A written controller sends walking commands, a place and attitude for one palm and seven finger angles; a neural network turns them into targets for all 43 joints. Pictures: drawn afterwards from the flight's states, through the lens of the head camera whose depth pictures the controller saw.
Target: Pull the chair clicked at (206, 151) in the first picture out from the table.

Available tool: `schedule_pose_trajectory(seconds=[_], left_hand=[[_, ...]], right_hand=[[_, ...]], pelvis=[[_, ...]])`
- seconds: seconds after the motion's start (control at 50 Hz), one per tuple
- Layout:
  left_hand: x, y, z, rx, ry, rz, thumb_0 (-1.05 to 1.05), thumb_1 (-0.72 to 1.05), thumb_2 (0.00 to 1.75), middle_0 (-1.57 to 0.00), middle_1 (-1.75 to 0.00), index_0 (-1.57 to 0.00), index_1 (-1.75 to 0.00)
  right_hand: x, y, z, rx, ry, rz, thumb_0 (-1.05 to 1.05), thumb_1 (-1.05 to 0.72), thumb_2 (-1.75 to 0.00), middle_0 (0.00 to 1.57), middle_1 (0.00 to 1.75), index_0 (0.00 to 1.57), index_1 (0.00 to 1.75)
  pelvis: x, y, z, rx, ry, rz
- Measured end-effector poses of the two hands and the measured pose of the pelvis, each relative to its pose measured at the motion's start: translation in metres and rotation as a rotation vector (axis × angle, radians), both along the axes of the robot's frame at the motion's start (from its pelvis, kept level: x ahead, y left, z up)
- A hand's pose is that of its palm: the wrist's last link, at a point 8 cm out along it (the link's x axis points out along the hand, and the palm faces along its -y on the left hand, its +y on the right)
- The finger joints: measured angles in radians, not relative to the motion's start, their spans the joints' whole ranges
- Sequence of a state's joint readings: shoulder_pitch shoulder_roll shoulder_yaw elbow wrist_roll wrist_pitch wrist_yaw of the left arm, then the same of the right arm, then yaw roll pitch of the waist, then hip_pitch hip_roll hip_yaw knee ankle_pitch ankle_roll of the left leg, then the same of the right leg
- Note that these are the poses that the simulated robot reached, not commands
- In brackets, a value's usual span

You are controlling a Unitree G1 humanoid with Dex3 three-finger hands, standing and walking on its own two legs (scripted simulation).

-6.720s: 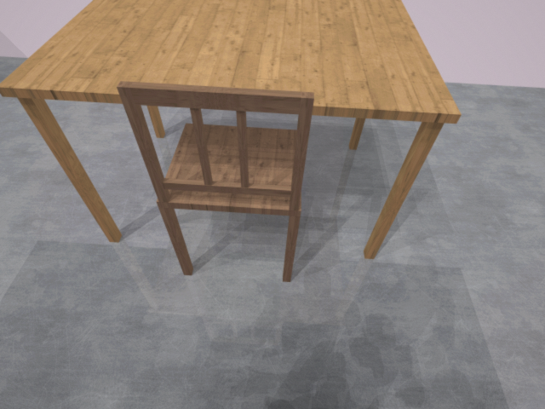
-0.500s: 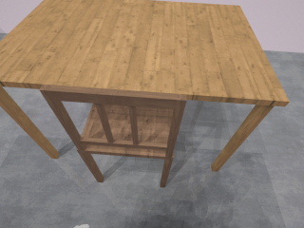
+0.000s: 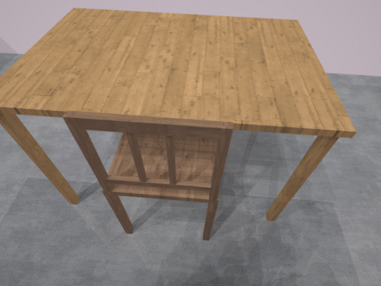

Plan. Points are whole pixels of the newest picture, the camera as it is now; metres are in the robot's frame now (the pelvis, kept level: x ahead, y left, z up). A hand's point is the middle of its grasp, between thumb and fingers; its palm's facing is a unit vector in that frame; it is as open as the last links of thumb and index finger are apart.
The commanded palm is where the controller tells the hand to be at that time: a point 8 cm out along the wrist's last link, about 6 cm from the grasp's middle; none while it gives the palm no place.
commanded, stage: look again from close up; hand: left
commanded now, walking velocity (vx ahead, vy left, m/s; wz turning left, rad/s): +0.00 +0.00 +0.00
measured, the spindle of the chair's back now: (137, 158) +0.47 +0.20 -0.10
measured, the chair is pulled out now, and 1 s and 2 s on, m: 0.00 0.00 0.00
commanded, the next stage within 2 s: raise the hand toward the chair's back in 0.82 s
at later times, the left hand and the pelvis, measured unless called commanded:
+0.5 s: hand out of the picture +0.08 +0.20 -0.17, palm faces +0.00 -0.98 -0.22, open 7.4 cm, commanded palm none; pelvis +0.01 +0.02 -0.01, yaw +0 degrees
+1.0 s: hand out of the picture +0.05 +0.22 -0.15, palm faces +0.16 -0.97 -0.20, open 7.4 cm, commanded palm +0.11 +0.25 -0.07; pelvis +0.00 +0.03 -0.01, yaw +0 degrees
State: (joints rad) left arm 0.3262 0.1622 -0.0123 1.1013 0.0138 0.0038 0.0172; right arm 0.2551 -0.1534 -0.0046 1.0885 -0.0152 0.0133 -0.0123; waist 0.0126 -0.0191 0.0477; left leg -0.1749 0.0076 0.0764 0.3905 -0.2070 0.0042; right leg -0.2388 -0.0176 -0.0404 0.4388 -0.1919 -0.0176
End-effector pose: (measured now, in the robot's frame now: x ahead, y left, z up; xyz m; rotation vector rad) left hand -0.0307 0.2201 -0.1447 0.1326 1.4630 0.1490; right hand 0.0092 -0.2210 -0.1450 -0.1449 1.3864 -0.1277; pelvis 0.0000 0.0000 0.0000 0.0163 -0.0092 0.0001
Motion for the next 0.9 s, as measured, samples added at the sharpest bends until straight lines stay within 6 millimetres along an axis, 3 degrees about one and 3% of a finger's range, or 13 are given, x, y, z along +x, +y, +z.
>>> schedule_pose_trajectory(seconds=[0.1,0.2,0.34,0.44,0.58,0.9], left_hand=[[0.013,0.007,-0.002,0.03,-0.048,-0.036,0.01,0.9,0.9,-0.21,-0.3,-0.2,-0.3],[0.043,0.017,-0.003,0.051,-0.128,-0.047,0.01,0.9,0.9,-0.2,-0.3,-0.2,-0.3],[0.088,0.026,-0.001,0.049,-0.239,-0.063,0.01,0.9,0.9,-0.2,-0.3,-0.2,-0.3],[0.101,0.029,0.002,0.045,-0.265,-0.069,0.0,0.9,0.9,-0.2,-0.3,-0.2,-0.3],[0.089,0.032,0.0,0.036,-0.221,-0.069,0.0,0.9,0.9,-0.2,-0.3,-0.2,-0.3],[0.026,0.035,-0.002,0.021,-0.062,-0.034,0.01,0.9,0.9,-0.2,-0.3,-0.2,-0.3]], right_hand=[[-0.001,-0.007,-0.006,-0.006,-0.017,-0.03,0.0,-0.91,-0.9,0.2,0.3,0.2,0.3],[0.01,-0.009,-0.007,-0.021,-0.064,-0.046,0.0,-0.91,-0.9,0.2,0.3,0.2,0.3],[0.024,0.003,-0.003,-0.022,-0.101,-0.032,0.0,-0.91,-0.9,0.19,0.3,0.2,0.3],[0.031,0.011,-0.003,-0.019,-0.111,-0.027,0.0,-0.92,-0.9,0.2,0.3,0.2,0.3],[0.032,0.016,-0.002,-0.018,-0.108,-0.031,0.0,-0.92,-0.9,0.2,0.3,0.2,0.3],[0.004,0.03,-0.003,0.001,-0.032,-0.045,0.0,-0.91,-0.9,0.2,0.3,0.2,0.3]], pelvis=[[-0.001,0.0,-0.006,-0.008,0.008,0.012],[0.006,0.005,-0.01,-0.017,0.007,0.014],[0.011,0.012,-0.009,-0.015,0.002,0.006],[0.012,0.018,-0.008,-0.013,-0.004,0.001],[0.012,0.024,-0.006,-0.011,-0.013,-0.01],[0.005,0.032,-0.002,-0.01,-0.029,-0.017]])
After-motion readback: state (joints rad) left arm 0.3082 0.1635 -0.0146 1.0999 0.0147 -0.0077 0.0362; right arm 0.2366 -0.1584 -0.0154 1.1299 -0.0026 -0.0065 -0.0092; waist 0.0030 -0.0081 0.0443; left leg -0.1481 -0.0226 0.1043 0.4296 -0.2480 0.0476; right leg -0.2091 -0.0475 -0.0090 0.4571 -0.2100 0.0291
